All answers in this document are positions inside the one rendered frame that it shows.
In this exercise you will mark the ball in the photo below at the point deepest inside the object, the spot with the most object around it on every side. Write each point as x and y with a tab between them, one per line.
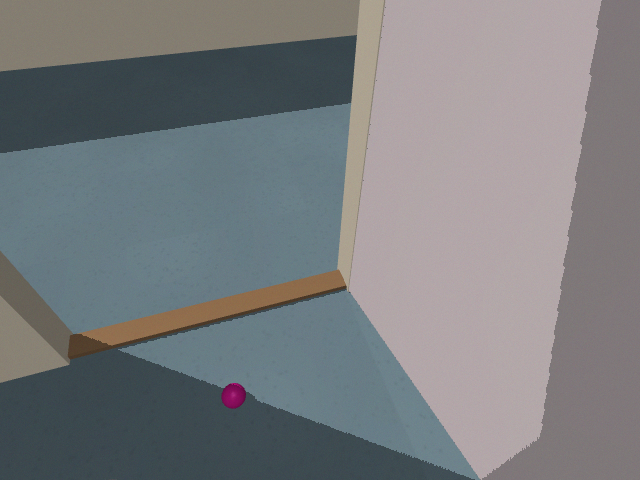
233	395

